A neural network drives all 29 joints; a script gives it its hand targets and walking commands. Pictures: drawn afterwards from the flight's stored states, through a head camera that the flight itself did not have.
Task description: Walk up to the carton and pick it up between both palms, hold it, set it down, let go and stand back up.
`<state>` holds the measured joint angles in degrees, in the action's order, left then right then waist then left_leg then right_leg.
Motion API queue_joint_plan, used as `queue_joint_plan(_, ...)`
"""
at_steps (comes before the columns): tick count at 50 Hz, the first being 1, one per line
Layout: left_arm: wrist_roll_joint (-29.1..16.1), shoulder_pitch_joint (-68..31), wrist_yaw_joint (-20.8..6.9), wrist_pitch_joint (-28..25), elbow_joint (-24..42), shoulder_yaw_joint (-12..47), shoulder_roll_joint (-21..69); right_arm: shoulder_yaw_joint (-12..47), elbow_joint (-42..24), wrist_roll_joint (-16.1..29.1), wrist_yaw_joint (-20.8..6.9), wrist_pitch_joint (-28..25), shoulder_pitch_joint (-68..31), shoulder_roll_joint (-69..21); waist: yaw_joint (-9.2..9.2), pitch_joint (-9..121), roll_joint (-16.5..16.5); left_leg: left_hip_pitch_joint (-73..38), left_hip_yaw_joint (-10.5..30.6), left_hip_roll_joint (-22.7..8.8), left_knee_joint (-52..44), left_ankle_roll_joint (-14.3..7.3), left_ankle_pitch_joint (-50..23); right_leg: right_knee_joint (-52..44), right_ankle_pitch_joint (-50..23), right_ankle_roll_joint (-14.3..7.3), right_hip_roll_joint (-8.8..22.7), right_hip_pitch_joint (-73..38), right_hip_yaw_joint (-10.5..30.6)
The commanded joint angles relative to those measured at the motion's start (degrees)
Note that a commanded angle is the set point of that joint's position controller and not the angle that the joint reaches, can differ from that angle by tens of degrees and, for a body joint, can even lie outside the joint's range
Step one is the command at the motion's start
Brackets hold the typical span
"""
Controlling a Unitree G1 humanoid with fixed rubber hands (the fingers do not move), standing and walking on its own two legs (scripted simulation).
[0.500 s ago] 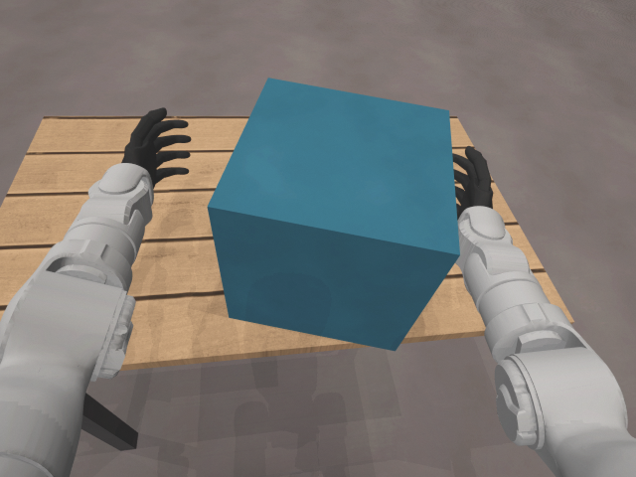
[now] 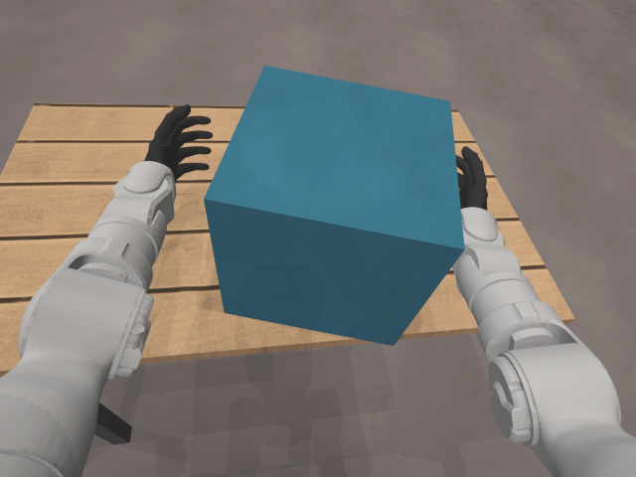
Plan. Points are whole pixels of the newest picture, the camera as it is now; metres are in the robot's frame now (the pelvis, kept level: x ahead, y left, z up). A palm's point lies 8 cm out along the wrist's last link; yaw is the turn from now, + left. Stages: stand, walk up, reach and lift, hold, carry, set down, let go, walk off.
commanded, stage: reach and lift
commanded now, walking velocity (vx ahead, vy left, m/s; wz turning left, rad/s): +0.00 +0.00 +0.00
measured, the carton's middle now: (332, 212) +0.44 -0.06 +0.06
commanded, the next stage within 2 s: none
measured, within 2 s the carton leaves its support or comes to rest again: leaves its support in 1.96 s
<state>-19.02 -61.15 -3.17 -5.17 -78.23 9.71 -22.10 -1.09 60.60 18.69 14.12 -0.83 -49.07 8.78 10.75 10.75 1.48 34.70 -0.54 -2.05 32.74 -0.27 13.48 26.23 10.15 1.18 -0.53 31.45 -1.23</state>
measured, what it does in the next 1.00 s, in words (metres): stands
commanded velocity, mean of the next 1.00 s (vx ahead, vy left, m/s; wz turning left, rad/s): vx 0.00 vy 0.00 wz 0.00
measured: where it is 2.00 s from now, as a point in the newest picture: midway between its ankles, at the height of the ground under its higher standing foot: outside the picture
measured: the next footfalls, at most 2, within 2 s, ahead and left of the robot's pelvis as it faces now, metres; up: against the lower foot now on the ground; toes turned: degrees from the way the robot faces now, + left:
none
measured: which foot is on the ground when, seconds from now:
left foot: down 0.00-1.00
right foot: down 0.00-1.00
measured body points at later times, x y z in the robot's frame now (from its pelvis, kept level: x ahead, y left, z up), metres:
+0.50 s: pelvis +0.00 +0.00 +0.00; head +0.06 +0.05 +0.45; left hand +0.50 +0.14 +0.10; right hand +0.41 -0.20 +0.10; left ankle +0.01 +0.11 -0.73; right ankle +0.01 -0.14 -0.73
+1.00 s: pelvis +0.01 +0.01 +0.02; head +0.06 +0.05 +0.46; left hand +0.49 +0.14 +0.11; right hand +0.41 -0.20 +0.11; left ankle +0.01 +0.11 -0.73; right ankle +0.01 -0.14 -0.73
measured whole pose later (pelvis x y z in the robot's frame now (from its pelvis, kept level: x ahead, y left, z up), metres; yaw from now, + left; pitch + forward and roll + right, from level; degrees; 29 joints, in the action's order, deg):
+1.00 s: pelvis +0.01 +0.01 +0.02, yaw +0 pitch +8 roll -2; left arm 10.8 -59.3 -6.6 -8.1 -74.7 -16.8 -13.1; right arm -31.1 52.4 -13.3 8.6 -8.1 -44.1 -4.5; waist 8.0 3.1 4.1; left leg 20.4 -1.6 -0.8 23.0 -0.7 10.6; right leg 16.4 7.0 1.8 0.6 17.3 -0.4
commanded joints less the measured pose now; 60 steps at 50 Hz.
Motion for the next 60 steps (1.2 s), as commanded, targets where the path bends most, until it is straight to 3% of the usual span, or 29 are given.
queue_joint_plan(1,1.0,-29.5,0.2,-2.7,10.2,-1.8,-5.6,-0.8,-12.6,-1.5,-0.1,-2.8,-27.1,5.3,-0.51,37.2,-9.0,-27.8,0.5,2.1,0.7,4.1,-21.1,-0.5,-20.4,-0.2,-1.7,-8.2,-3.1)
queue_joint_plan(11,7.0,-30.1,1.7,-0.9,12.2,-7.1,-1.9,-4.4,-13.2,-6.5,1.8,-2.3,-27.2,-0.3,-1.55,36.0,-8.4,-26.1,-0.6,2.0,-1.0,3.8,-19.3,-1.1,-21.3,0.2,-1.4,-12.0,-2.7)
queue_joint_plan(15,7.1,-30.7,2.0,-0.7,13.7,-7.0,-0.1,-5.0,-14.8,-7.3,2.2,-2.3,-27.7,-2.4,-1.22,37.4,-8.5,-26.0,-0.9,1.9,-1.3,3.9,-19.5,-1.1,-22.7,0.4,-1.3,-12.7,-2.6)
queue_joint_plan(17,7.0,-31.0,1.8,-0.6,13.9,-6.5,0.9,-5.2,-14.5,-7.5,2.0,-2.0,-27.7,-2.8,-1.08,37.1,-9.8,-27.4,-0.7,1.8,-1.1,4.4,-20.6,-1.5,-21.8,-0.1,-1.4,-11.4,-2.9)
queue_joint_plan(27,7.6,-31.6,1.3,-1.1,13.5,-6.6,3.2,-6.9,-14.1,-9.8,1.7,-2.2,-28.4,-5.0,-0.67,36.1,-9.5,-27.7,-0.9,1.6,-1.9,4.4,-19.6,-2.4,-19.9,0.0,-1.2,-10.9,-3.2)
queue_joint_plan(34,11.0,-32.4,0.6,-1.7,14.5,-9.3,5.4,-9.1,-13.6,-13.1,0.7,-3.5,-28.2,-7.5,-1.08,35.8,-10.0,-28.9,-1.4,1.6,-2.1,4.6,-21.6,-3.0,-20.8,0.0,-1.1,-12.1,-3.4)
queue_joint_plan(39,15.4,-32.0,-0.8,-3.0,14.8,-12.8,9.2,-11.9,-13.2,-18.1,-1.2,-5.2,-26.8,-12.1,-1.62,33.8,-9.0,-28.9,-2.1,1.8,-4.1,4.3,-21.1,-4.1,-20.4,0.3,-0.7,-15.1,-3.5)
queue_joint_plan(42,20.7,-31.2,-2.1,-4.1,15.6,-16.4,13.6,-15.2,-12.4,-23.6,-3.3,-7.3,-25.0,-16.3,-1.99,32.2,-9.8,-30.9,-2.7,1.8,-5.3,4.6,-21.7,-5.2,-19.9,0.2,-0.6,-16.4,-3.9)
queue_joint_plan(44,25.1,-29.8,-3.7,-4.6,14.2,-18.9,18.5,-16.1,-11.2,-27.8,-5.5,-8.7,-23.9,-21.9,-2.66,28.8,-9.0,-31.3,-3.3,1.9,-6.7,4.4,-21.6,-6.2,-20.0,0.4,-0.5,-19.4,-4.1)
queue_joint_plan(46,29.5,-29.2,-6.6,-5.4,12.2,-19.8,30.5,-15.6,-11.9,-33.4,-9.2,-10.0,-25.0,-34.9,-3.38,25.5,-7.9,-31.1,-3.8,2.2,-8.7,3.9,-20.1,-7.4,-20.0,0.4,-0.2,-23.2,-4.4)
queue_joint_plan(48,32.6,-26.2,-9.0,-5.9,9.5,-21.2,38.3,-14.8,-12.9,-36.4,-12.8,-10.4,-24.4,-40.2,-4.03,24.3,-8.3,-31.6,-4.0,2.4,-10.4,4.3,-19.8,-7.7,-21.9,-0.2,-0.4,-27.2,-4.0)
queue_joint_plan(53,34.5,-22.6,-10.4,-4.5,11.6,-22.8,40.8,-13.0,-14.0,-37.6,-14.7,-9.5,-20.5,-41.1,-3.62,17.2,-5.4,-32.0,-4.1,2.3,-13.1,4.5,-19.7,-8.4,-22.5,0.4,-0.8,-32.1,-3.6)
queue_joint_plan(60,34.6,-19.0,-11.3,-1.0,18.1,-20.9,43.1,-10.3,-17.1,-36.4,-14.5,-9.4,-18.1,-41.6,-3.92,15.7,-5.3,-36.0,-4.4,2.5,-12.7,5.1,-25.6,-9.6,-24.5,0.7,-1.6,-32.9,-4.1)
